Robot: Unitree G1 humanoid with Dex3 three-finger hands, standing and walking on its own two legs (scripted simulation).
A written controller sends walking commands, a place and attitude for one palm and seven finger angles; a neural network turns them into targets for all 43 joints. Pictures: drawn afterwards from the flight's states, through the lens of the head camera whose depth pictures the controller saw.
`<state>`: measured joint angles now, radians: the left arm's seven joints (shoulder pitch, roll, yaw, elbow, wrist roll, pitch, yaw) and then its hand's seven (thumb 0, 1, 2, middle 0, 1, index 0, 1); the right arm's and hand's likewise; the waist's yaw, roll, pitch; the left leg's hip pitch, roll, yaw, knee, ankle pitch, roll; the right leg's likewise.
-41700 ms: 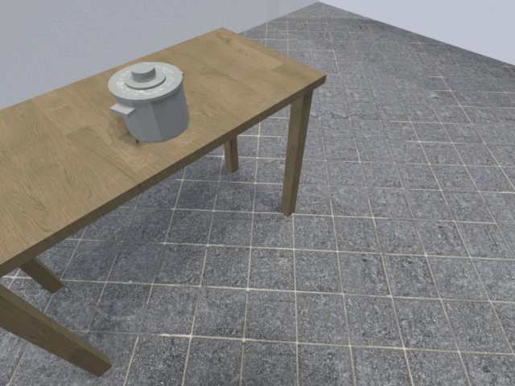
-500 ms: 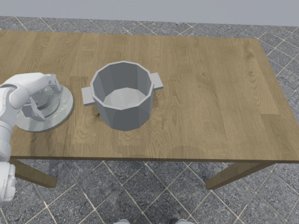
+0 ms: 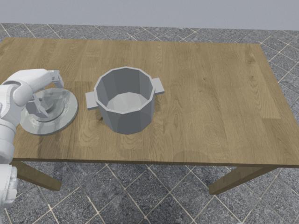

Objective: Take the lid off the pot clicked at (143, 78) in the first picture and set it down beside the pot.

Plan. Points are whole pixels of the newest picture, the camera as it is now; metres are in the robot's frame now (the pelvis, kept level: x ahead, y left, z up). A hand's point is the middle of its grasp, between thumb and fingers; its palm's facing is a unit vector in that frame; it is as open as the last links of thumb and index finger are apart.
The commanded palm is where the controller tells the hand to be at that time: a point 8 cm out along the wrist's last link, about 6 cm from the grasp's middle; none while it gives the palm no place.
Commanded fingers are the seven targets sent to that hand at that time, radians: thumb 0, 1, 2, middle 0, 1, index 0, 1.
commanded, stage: raise the empty hand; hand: left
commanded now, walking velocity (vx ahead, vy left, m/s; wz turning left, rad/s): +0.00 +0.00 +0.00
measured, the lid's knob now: (45, 105) +0.44 +0.32 +0.01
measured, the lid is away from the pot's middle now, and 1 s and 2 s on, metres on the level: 0.25 0.25 0.25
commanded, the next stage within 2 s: draw the hand back to the body in 0.90 s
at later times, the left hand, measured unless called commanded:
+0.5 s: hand (22, 85) +0.42 +0.31 +0.12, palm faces -0.36 -0.08 -0.93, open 11.0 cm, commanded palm +0.42 +0.31 +0.19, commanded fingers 0.00 0.04 0.54 -0.31 -0.93 -0.31 -0.93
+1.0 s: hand (17, 80) +0.41 +0.30 +0.15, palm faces -0.38 -0.06 -0.92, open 11.0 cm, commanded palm +0.42 +0.30 +0.22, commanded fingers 0.00 0.04 0.54 -0.31 -0.93 -0.31 -0.93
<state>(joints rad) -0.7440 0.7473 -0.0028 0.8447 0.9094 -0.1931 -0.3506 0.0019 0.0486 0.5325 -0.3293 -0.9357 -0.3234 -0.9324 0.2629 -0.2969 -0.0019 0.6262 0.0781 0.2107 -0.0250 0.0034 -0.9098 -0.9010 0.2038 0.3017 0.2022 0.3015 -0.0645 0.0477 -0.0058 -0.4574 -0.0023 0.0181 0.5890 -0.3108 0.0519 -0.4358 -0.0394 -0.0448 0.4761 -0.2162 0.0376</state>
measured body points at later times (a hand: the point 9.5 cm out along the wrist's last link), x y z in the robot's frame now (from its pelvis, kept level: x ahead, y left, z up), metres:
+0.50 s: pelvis +0.00 +0.00 +0.01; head +0.07 +0.00 +0.45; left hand +0.44 +0.31 +0.18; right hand +0.09 -0.27 -0.12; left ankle -0.02 +0.08 -0.73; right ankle +0.00 -0.16 -0.73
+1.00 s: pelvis +0.00 +0.00 +0.01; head +0.06 -0.01 +0.46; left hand +0.43 +0.30 +0.20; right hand +0.10 -0.27 -0.11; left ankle -0.02 +0.08 -0.73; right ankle +0.00 -0.16 -0.73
